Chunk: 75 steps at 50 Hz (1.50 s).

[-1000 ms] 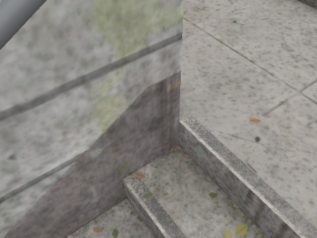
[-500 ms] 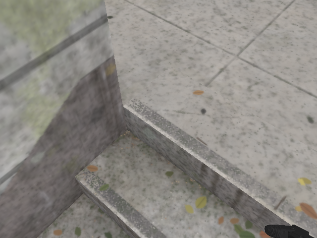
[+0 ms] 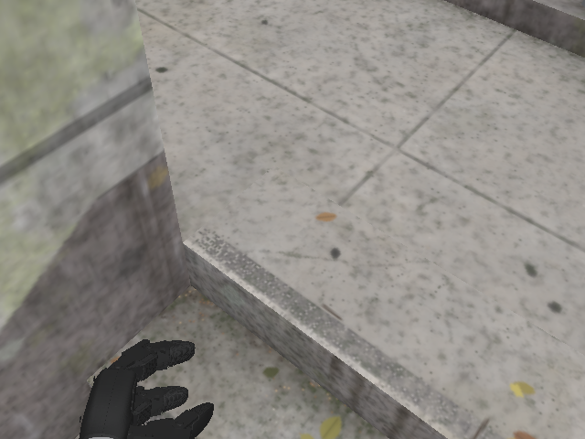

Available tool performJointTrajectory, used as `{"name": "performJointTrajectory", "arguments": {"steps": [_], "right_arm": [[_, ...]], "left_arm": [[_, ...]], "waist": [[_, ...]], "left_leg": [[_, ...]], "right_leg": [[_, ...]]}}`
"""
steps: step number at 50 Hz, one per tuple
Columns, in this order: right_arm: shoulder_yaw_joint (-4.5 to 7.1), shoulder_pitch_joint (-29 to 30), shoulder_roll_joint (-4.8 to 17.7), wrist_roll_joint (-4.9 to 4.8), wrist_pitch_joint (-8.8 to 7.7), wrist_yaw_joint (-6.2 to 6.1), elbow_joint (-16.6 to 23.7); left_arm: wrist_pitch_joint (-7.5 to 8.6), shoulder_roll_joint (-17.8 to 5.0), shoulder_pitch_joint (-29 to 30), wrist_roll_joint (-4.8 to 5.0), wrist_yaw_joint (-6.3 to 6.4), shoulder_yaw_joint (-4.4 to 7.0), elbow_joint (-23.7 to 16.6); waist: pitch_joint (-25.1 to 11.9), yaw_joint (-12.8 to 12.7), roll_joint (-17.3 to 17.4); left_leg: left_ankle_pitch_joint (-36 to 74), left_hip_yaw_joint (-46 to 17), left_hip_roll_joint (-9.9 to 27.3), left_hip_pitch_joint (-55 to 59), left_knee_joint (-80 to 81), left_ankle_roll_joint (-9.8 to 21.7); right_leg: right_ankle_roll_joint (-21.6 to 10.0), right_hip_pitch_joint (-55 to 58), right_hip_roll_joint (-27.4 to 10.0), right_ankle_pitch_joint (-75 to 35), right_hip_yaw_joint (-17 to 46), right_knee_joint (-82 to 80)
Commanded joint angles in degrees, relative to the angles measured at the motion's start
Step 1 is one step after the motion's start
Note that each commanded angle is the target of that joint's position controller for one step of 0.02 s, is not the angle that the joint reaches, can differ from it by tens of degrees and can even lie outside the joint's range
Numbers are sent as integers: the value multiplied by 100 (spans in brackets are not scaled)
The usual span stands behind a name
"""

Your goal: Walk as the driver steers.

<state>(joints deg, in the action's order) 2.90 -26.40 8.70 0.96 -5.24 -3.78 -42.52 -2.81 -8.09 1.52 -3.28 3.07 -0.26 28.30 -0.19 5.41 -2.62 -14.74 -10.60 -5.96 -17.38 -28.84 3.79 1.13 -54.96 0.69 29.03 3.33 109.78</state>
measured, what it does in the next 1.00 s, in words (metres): steps on the spot: right foot 0.16 m higher, then left foot 0.16 m lower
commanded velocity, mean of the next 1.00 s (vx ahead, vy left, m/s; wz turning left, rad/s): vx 0.02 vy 0.00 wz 0.29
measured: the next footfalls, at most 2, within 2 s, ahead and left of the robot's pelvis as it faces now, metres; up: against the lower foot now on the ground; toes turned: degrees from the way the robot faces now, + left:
right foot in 0.12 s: +0.11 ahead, -0.19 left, +0.16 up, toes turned +1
left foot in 0.62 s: +0.13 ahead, +0.08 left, +0.00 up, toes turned +23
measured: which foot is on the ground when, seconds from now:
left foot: down 0.00-0.14, up 0.16-0.60, down 0.62-1.00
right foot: up 0.00-0.10, down 0.12-0.60, up 0.62-1.00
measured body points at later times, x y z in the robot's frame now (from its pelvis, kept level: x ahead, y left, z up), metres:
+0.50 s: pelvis +0.06 -0.04 +0.08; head +0.08 -0.04 +0.53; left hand +0.14 +0.24 -0.01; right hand +0.31 -0.25 +0.00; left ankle +0.08 +0.06 -0.58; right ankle +0.07 -0.19 -0.57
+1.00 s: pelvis +0.09 +0.02 +0.00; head +0.09 +0.07 +0.45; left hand +0.22 +0.24 -0.13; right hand +0.17 -0.20 -0.11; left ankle +0.09 +0.06 -0.74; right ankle +0.11 -0.12 -0.41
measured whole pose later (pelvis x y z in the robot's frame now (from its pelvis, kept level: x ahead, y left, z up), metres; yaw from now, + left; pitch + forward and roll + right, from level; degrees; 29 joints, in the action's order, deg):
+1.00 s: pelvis +0.09 +0.02 +0.00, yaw +13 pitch +1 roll -2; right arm -1.4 -23.4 7.2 -0.1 -3.3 -4.5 -46.1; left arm -5.8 -5.6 -5.9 -3.6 4.7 1.1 40.3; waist -0.1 1.3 -3.6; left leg -14.9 11.0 0.4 -14.4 -27.7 6.7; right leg 0.5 -57.0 1.8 28.3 2.3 123.4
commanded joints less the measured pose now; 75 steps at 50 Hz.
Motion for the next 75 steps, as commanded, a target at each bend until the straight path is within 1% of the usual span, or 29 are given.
{"name": "performJointTrajectory", "arguments": {"steps": [1,4,5,6,7,8,9,11,13,19,22,27,29,30,31,32,33,35,37,39,46,52,55,59,64,68,71,73,75], "right_arm": [[417,108,1264,32,-49,-108,455],[444,458,1340,-4,245,-200,680],[452,682,1474,-59,395,-79,758],[468,632,1406,-138,461,25,753],[316,1504,1008,-202,423,211,1279],[236,1586,663,-129,404,308,1709],[204,1299,436,102,410,370,1472],[209,1134,593,101,551,328,1271],[264,951,850,153,670,337,1070],[286,1880,1063,82,734,451,1322],[256,1905,999,29,810,601,1306],[290,1582,1190,-42,874,567,1092],[339,467,1171,13,784,492,666],[300,-16,1180,102,708,464,443],[289,-109,1433,284,494,556,355],[191,-262,1661,279,261,620,514],[282,-305,2055,167,241,467,680],[184,766,1737,89,263,149,932],[-100,935,1048,-20,345,-92,773],[-239,561,764,-50,347,-161,476],[-245,-166,721,-109,127,-79,-181],[-150,-329,774,5,174,-109,-399],[-75,-925,816,277,89,-94,-793],[-127,-549,431,223,206,55,-702],[94,-921,874,285,96,30,-917],[90,-639,652,252,221,90,-759],[100,-765,618,294,379,41,-738],[217,-752,913,246,321,22,-604],[228,-500,926,232,274,10,-617]], "left_arm": [[43,-317,823,-45,-11,88,-916],[21,125,872,204,-84,-195,-1033],[-35,120,397,414,-67,-155,-699],[-32,95,-103,461,-13,-63,-443],[-39,-1085,-1159,39,53,311,-110],[-59,-1609,-1241,-17,26,489,-198],[-10,-1332,-605,112,-29,456,-421],[-23,-569,307,153,25,256,-178],[61,-266,187,145,-52,213,-42],[221,-781,-820,42,-87,450,174],[276,-1074,-785,12,-42,541,193],[-27,-1021,-949,20,126,580,225],[-90,-789,-1034,-12,174,530,375],[-138,-638,-1130,39,138,506,540],[-246,-118,-1069,157,132,372,542],[-295,121,-1253,520,48,349,349],[-272,68,-1602,486,8,333,424],[-170,-245,-1074,140,125,301,520],[-204,-305,-417,55,93,328,481],[-320,-166,-238,163,50,235,370],[-217,77,-533,-167,141,178,780],[-103,259,267,40,208,120,373],[-205,572,609,-16,256,52,285],[-96,385,1091,143,220,69,42],[-235,417,1128,96,83,75,-76],[-225,227,1468,209,50,125,-170],[-217,501,1661,277,-116,-16,-378],[-179,415,1531,120,-145,-15,-445],[-222,401,1292,165,-143,-34,-556]], "waist": [[-550,-224,817],[-678,-445,884],[-665,-550,1153],[-544,-697,1254],[-894,-1238,-912],[-1587,-1208,-2959],[-1174,-917,-2178],[170,-197,-1304],[206,-130,-774],[32,-600,-712],[-13,-365,-700],[-188,-573,-964],[-421,-118,50],[-285,103,1242],[88,-86,2019],[126,-578,2014],[-785,-665,1778],[-993,-612,1440],[-608,-603,609],[-113,-588,463],[-90,-450,570],[-98,-319,602],[-132,-298,296],[221,-382,717],[55,-380,721],[255,-306,1078],[439,-236,1031],[560,-148,870],[544,-347,906]], "left_leg": [[2816,-1990,1709,1525,381,1437],[3447,-1265,1465,536,827,710],[3599,-690,1188,-34,1063,570],[3509,-659,1079,-624,936,388],[3083,448,77,-2082,-1236,-174],[-1295,238,-194,-2664,-3220,-434],[-1354,-436,-174,-2753,-4787,-491],[-461,100,173,-2919,-5346,-414],[279,465,164,-2495,-5415,-500],[784,918,166,-2609,-5299,-477],[988,1061,478,-2021,-3948,-401],[1338,1541,842,-124,-842,-224],[2797,1584,922,1336,935,-170],[3229,1520,844,1892,1432,-186],[5582,960,1214,1915,808,-133],[9974,134,2008,1970,-525,-231],[9024,-593,2803,2223,-240,413],[3795,-930,3050,1842,802,1367],[1571,-719,2762,1399,1129,1227],[1088,-370,2652,815,1291,909],[1872,474,2295,1609,804,496],[3110,756,2507,1821,1073,1163],[904,217,3010,2371,1286,818],[32,1012,2685,1462,1686,640],[-75,1075,3035,2347,1879,732],[613,1945,2946,2271,2039,731],[502,2257,2892,2428,2215,618],[561,2145,3339,2510,2704,929],[1675,2743,3205,2878,2481,780]], "right_leg": [[-15,-1168,-239,603,535,239],[-323,1010,-361,1958,240,-2984],[-373,2298,19,2534,-494,-4249],[-410,3542,98,802,-696,-4975],[-1058,4394,-1092,258,1946,-5840],[-1530,4364,-2277,-335,4455,-7798],[-1470,3832,-2227,-225,4688,-7986],[-1313,2511,-1952,1250,3024,-7481],[-1087,2314,-1637,1055,1635,-6613],[-1101,3262,-2137,-1369,833,-6511],[-776,3186,-2136,-1346,317,-6397],[-399,3285,-1995,-1215,-607,-5864],[-328,3164,-1704,-1135,-1184,-4306],[-358,2648,-1266,601,-1446,-2924],[-316,1657,-697,2244,-1503,-854],[-171,435,-322,2522,-1250,666],[-26,258,-328,1323,-455,1208],[-20,-336,-368,406,-247,1998],[-156,-553,-337,-342,34,2085],[-190,-413,-174,-620,98,1576],[-80,-1441,191,-357,140,1696],[-33,-1806,-194,231,-297,1343],[-287,-2923,-223,-519,83,2189],[-237,-2805,-260,-803,-378,1865],[-392,-3014,-577,-875,-306,1754],[-462,-2632,-771,-769,-815,1446],[-582,-2182,-1100,-633,-835,87],[-647,-1994,-1174,-337,-1038,62],[-773,-1756,-1282,193,-1006,-689]]}}
Velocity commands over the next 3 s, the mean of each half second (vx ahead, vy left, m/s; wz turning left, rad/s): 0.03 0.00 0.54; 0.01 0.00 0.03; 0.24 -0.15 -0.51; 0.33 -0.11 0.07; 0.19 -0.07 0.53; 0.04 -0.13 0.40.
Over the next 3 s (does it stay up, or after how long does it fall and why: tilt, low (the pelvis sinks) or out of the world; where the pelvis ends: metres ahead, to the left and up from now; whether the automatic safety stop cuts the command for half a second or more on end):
stays up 0.75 -0.21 0.32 its command is cut before an obstacle after 0.9 s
